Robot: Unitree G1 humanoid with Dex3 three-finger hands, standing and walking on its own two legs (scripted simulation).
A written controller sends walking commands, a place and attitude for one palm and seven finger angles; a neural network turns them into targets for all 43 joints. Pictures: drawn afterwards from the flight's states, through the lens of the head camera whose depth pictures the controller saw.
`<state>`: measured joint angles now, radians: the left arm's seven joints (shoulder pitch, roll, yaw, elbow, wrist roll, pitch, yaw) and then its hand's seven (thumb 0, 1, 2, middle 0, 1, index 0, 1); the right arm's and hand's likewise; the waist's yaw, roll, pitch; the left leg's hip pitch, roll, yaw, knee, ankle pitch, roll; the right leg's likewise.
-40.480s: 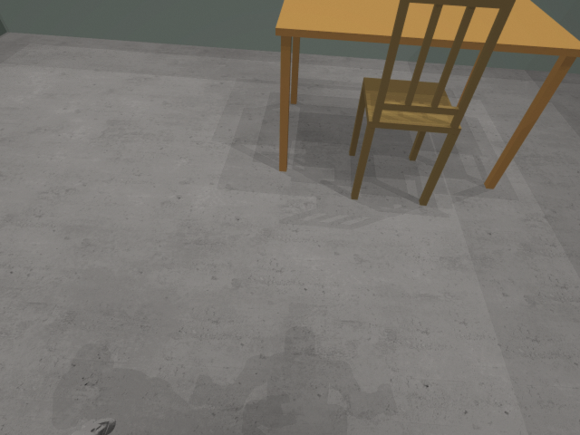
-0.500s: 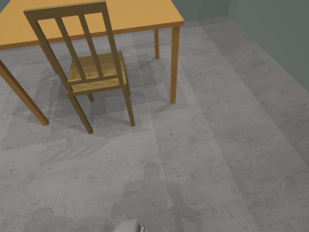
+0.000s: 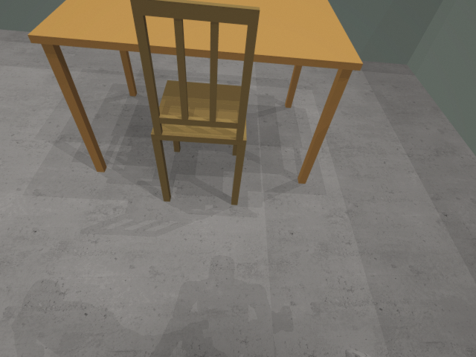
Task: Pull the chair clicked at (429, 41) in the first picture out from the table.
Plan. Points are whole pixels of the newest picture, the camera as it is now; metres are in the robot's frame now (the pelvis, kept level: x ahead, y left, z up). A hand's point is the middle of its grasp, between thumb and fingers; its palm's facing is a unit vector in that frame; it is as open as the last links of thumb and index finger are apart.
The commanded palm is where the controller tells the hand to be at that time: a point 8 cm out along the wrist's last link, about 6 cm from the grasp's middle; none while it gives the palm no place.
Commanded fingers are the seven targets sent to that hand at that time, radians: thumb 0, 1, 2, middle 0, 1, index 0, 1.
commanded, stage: take the last steps up to it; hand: left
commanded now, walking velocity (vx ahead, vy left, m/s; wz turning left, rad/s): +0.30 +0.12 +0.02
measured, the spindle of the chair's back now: (182, 74) +0.92 +0.28 -0.04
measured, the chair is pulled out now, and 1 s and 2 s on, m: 0.00 0.00 0.00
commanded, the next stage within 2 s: come to a stop and stand still in 0.74 s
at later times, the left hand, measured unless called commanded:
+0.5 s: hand (177, 255) +0.34 +0.16 -0.14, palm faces -0.06 -0.98 -0.18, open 7.3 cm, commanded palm none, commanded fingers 0.00 0.90 0.90 -0.20 -0.30 -0.20 -0.30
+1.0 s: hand (137, 268) +0.31 +0.25 -0.18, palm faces +0.08 -0.98 -0.17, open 7.3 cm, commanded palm none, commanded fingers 0.00 0.90 0.90 -0.20 -0.30 -0.20 -0.30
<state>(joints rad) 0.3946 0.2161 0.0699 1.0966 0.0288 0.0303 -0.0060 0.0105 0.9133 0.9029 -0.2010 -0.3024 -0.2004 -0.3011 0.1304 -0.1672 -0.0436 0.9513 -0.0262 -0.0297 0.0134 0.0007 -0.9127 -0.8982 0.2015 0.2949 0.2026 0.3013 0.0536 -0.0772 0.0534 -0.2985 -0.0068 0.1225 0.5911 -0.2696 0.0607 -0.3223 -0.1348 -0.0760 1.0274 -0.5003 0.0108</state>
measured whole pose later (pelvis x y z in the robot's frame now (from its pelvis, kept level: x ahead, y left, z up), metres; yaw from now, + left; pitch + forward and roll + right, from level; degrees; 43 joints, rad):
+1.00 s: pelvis +0.32 +0.07 +0.01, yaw +0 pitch -2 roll +0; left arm 0.30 0.21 0.04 1.08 0.01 0.02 0.02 0.00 0.92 0.90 -0.20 -0.30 -0.20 -0.30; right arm 0.17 -0.13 -0.01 1.01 -0.03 -0.03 -0.03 0.00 -0.91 -0.90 0.20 0.29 0.20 0.30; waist 0.03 -0.07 0.05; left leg -0.30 0.00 0.10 0.52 -0.19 0.05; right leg -0.32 -0.05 -0.05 0.87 -0.52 0.01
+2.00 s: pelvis +0.29 -0.02 +0.02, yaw -1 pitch -1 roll +0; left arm 0.29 0.15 0.00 1.13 0.00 0.01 0.03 0.01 0.92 0.90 -0.20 -0.30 -0.20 -0.30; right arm 0.27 -0.13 -0.01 1.15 -0.02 0.01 -0.03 0.01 -0.92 -0.90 0.20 0.30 0.20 0.30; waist 0.00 -0.01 0.02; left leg -0.19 0.02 0.00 0.41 -0.21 -0.02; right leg -0.14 0.03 -0.04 0.40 -0.25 -0.04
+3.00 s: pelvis +0.30 +0.00 +0.01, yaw -2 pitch -1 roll +0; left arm 0.33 0.14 -0.01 1.11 0.01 -0.01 0.04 0.00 0.91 0.90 -0.20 -0.30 -0.20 -0.30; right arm 0.28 -0.15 0.02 1.13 -0.01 -0.02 -0.03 0.00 -0.92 -0.90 0.20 0.30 0.20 0.30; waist 0.01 -0.02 0.02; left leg -0.19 -0.01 0.04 0.48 -0.28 0.02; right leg -0.15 -0.01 -0.01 0.48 -0.31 0.00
